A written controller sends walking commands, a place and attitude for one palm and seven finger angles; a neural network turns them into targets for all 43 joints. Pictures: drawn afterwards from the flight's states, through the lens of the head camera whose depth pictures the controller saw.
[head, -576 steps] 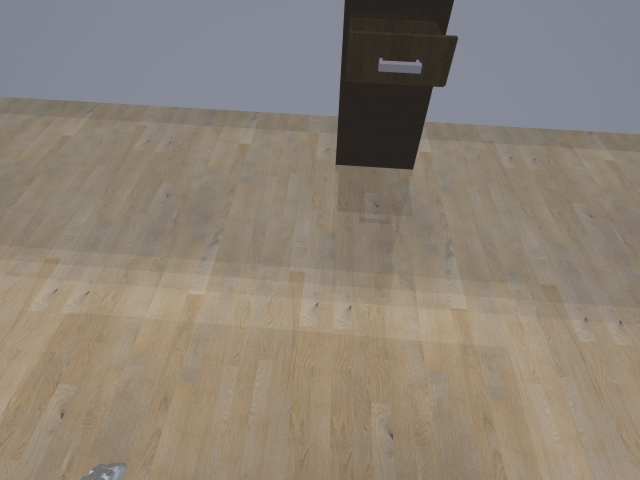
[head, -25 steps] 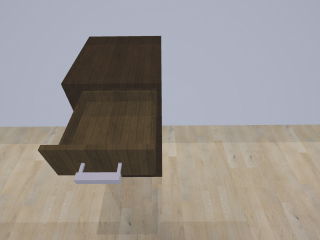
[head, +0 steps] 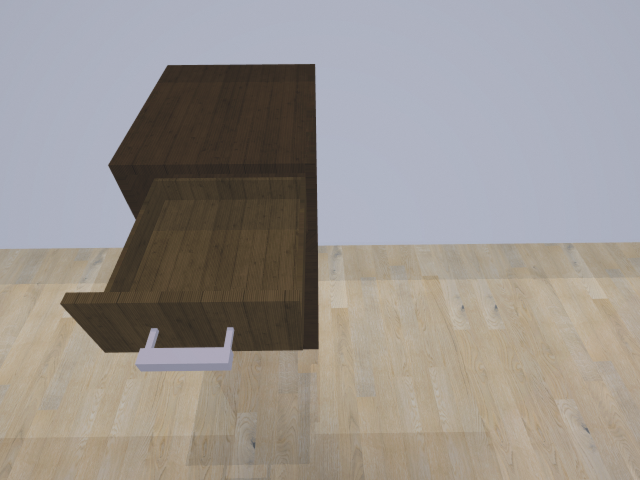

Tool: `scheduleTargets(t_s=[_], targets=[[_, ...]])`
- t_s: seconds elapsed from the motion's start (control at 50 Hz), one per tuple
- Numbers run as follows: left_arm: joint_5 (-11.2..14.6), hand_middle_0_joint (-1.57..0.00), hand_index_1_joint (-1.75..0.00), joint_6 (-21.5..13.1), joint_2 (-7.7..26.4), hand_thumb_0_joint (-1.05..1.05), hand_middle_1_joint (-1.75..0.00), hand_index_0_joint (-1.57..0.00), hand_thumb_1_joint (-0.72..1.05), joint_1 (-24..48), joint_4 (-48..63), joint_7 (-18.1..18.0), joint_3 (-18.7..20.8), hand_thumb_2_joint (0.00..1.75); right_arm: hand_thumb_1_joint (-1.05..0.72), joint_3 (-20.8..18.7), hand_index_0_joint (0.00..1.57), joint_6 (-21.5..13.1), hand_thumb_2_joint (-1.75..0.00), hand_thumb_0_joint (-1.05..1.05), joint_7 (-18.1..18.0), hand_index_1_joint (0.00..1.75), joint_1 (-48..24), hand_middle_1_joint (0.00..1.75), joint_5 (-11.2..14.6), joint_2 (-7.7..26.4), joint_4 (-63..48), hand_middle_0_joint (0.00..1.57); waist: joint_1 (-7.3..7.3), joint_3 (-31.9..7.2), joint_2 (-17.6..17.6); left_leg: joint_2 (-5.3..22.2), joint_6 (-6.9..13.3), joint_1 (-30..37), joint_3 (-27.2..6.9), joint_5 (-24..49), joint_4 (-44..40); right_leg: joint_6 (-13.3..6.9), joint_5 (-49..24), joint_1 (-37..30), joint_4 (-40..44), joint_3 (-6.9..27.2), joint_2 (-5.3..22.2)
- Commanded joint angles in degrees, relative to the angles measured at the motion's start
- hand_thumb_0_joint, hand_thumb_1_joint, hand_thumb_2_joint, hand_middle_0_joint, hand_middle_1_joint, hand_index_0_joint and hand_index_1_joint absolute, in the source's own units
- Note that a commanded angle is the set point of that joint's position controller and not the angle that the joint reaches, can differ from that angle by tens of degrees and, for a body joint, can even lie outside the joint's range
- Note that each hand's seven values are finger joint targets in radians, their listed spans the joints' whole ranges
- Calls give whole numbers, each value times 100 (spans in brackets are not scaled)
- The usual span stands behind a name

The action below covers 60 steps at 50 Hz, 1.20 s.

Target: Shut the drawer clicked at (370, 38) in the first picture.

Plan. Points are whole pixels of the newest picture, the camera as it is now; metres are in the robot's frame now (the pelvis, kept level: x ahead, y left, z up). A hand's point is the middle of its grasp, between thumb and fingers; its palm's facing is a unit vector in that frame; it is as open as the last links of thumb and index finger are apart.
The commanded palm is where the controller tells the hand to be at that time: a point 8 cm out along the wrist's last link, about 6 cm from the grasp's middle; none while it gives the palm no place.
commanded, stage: look again from close up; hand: left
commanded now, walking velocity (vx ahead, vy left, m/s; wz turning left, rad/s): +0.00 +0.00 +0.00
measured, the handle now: (188, 346) +0.33 +0.23 -0.09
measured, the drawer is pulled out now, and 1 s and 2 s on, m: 0.30 0.30 0.30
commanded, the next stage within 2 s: raise the hand and make a fist in 0.22 s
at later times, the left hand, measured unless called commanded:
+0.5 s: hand (173, 471) +0.15 +0.19 -0.05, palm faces +0.26 -0.95 -0.15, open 7.0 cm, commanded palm +0.09 +0.21 -0.06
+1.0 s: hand (191, 475) +0.14 +0.16 -0.04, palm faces +0.02 -1.00 -0.06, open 4.6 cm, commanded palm +0.11 +0.22 -0.03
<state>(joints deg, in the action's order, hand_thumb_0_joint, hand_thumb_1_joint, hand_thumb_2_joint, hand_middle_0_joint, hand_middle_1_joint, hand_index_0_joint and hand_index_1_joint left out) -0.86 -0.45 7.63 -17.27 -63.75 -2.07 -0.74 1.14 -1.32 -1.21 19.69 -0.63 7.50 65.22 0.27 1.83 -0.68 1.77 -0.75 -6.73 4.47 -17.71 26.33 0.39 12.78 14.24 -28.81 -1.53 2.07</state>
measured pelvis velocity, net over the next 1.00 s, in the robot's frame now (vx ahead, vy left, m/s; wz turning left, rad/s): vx -0.04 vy -0.01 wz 0.08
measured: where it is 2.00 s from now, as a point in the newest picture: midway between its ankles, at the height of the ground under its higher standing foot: outside the picture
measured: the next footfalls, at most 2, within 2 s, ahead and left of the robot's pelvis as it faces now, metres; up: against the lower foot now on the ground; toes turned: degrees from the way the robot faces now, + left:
none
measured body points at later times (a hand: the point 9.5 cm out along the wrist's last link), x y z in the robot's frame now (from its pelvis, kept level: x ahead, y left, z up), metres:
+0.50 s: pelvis -0.01 +0.00 -0.01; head -0.01 -0.02 +0.44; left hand +0.13 +0.24 -0.03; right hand +0.08 -0.25 -0.13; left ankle -0.04 +0.12 -0.74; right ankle +0.03 -0.12 -0.74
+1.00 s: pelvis -0.04 -0.01 -0.10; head +0.03 -0.01 +0.34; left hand +0.13 +0.22 -0.03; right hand +0.20 -0.18 -0.17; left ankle -0.04 +0.12 -0.74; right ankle +0.03 -0.12 -0.74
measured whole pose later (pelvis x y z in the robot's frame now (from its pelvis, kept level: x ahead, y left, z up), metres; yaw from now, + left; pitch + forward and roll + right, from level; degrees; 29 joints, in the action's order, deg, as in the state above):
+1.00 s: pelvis -0.04 -0.01 -0.10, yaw +5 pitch +14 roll -2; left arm 11.8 -23.0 10.8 -28.2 9.9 15.6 3.7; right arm 2.4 -13.0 -1.1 10.3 0.8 10.2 27.7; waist -3.0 -7.3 -2.2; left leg 2.3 -1.7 -52.3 -3.2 -34.2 72.1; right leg -0.9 27.3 54.8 -68.0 -6.9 3.8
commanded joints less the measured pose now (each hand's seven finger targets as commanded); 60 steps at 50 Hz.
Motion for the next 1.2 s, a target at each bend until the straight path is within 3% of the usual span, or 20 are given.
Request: scheduleTargets(t_s=[0.0,0.28,0.3,0.32,0.34,0.36,0.38,0.4,0.44,0.48,0.52,0.56,0.6,0.68,0.76,0.86,0.96,1.0,1.06,1.18], targets=[[25,-20,-30,-91,587,0,-30,-20,90,-343,139,-34,101,90,-90,-100,20,-28,-90,0,-49,30,399,30,24,483,-56,20,-4,377,103,406,183,-544,-377,682,-606,-253,-696,-168,553,465,402],[16,-20,-30,-92,546,0,-30,-20,90,-358,164,-24,114,90,-90,-101,20,-35,-90,0,-54,30,335,30,27,487,-52,20,-14,380,96,421,189,-476,-406,774,-681,-237,-716,-208,631,432,370],[-17,-20,-30,-171,834,0,-30,-20,90,-758,-91,-240,162,90,-90,-188,20,-78,-90,0,-22,30,-405,30,41,743,-502,20,-265,497,529,516,8,-1025,-149,1066,510,-160,-3260,-335,360,618,750],[1253,-22,-32,-1471,1792,0,-32,-22,90,3620,8808,-119,520,90,-90,-252,20,-1002,-90,0,-308,30,-455,30,340,1724,-2598,20,416,-2504,-586,-151,196,292,-347,1349,-336,-183,-1940,-1116,86,427,229],[706,-24,-34,-1139,1439,0,-34,-24,90,1102,7299,-461,646,90,-90,-244,20,-1476,-90,0,-495,30,-968,30,242,1216,-2282,20,-92,-2435,-1365,-95,215,258,-193,1899,-334,-362,-997,-982,-175,188,-83],[822,-26,-37,-339,157,0,-37,-26,90,-506,6323,-650,-110,90,-90,-296,20,-1705,-90,0,-445,30,-970,30,353,994,-2342,20,52,-1299,-1131,-10,30,-462,-310,1645,-339,-252,-440,-263,-88,-169,-85],[990,-28,-39,-292,-300,0,-39,-28,90,-331,6451,-541,-469,90,-90,-223,20,-1797,-90,0,-410,30,-802,30,359,1152,-2183,20,177,-479,-312,-32,64,-817,-403,1059,-225,-130,-242,150,-5,-351,-77],[1031,-30,-41,-554,-129,0,-41,-30,90,19,6752,-467,-392,90,-90,-309,20,-1944,-90,0,-387,30,-914,30,329,1289,-2496,20,332,131,160,-85,140,-1226,-576,411,-20,-78,238,663,15,-380,-69],[966,-34,-45,-1191,-241,0,-45,-34,90,-517,6292,-189,-275,90,-90,-443,20,-2132,-90,0,-292,30,-846,30,158,1355,-2881,20,318,186,1314,-212,184,-1961,-566,-425,545,-33,1357,1486,-214,-466,-88],[1048,-38,-50,-1990,-361,0,-50,-38,90,-1627,6141,309,-168,90,-90,-519,20,-2247,-90,0,-87,30,-941,30,97,1263,-3410,20,-114,-406,1224,-307,78,-2437,-378,-483,1097,-114,1673,1625,-775,-407,-61],[1211,-42,-54,-2935,-280,0,-54,-42,90,-2093,6030,912,127,90,-90,-628,20,-2177,-90,0,117,30,-1106,30,38,1276,-3718,20,-270,-630,1415,-324,-7,-3187,-294,-480,1734,-160,1601,1859,-1385,-315,-79],[1127,-46,-58,-3736,347,0,-58,-46,90,-2281,5940,1371,824,90,-90,-766,20,-2008,-90,0,311,30,-1280,30,3,1330,-3995,20,-386,-807,628,-392,-50,-3611,-180,-447,2334,-287,1286,2046,-1919,-133,-26],[1033,-50,-62,-3547,338,0,-62,-50,90,-2561,6200,1461,776,90,-90,-754,20,-1747,-90,0,321,30,-1540,30,95,1314,-4484,20,-539,-1044,455,-471,61,-4004,-56,-524,2495,-296,1054,2048,-2237,-68,-16],[1016,-58,-71,-3021,572,0,-71,-58,90,-1481,7872,1145,684,90,-90,-671,20,-1373,-90,0,132,30,-1398,30,169,1219,-5021,20,-377,-1696,4,-428,154,-4151,-163,-609,2808,-272,1129,2227,-2485,188,-60],[1065,-66,-80,-3362,639,0,-80,-66,90,-701,9220,981,601,90,-90,-562,20,-1327,-90,0,34,30,-917,30,84,1170,-4941,20,49,-2167,-257,-257,232,-3919,-435,-1,3315,-235,330,2621,-2871,74,-171],[1230,-76,-91,-3187,551,0,-91,-76,90,-689,8667,1664,269,90,-90,-437,20,-1523,-90,0,-66,30,-952,30,146,1263,-4674,20,333,-1830,-156,-194,249,-4250,-562,-435,3581,-183,1016,2984,-2661,120,-171],[1417,-86,-101,-2045,879,0,-101,-86,90,-1396,8076,1850,864,90,-90,-434,20,-1479,-90,0,-187,30,-1151,30,280,1182,-4722,20,-14,-2118,486,-251,225,-4472,-573,-550,3275,-108,1514,2282,-2332,152,-118],[1505,-90,-106,-1863,1002,0,-106,-90,90,-1481,8434,1680,1189,90,-90,-444,20,-1426,-90,0,-204,30,-1186,30,304,1117,-4785,20,-190,-2321,363,-276,203,-4390,-545,-432,3106,-103,1479,1995,-2287,141,-64],[1486,-96,-112,-1927,899,0,-112,-96,90,-1673,8648,1313,1202,90,-90,-420,20,-1439,-90,0,-207,30,-1255,30,265,1011,-4740,20,-263,-2228,332,-250,202,-4220,-567,-222,2958,-132,1181,2002,-2381,-53,-107],[1289,-108,-125,-2485,599,0,-125,-108,90,-1683,8812,1085,627,90,-90,-429,20,-1542,-90,0,-129,30,-1046,30,197,1137,-4700,20,2,-1780,175,-235,203,-4094,-580,-540,2815,-134,1520,2486,-2343,-182,-101]])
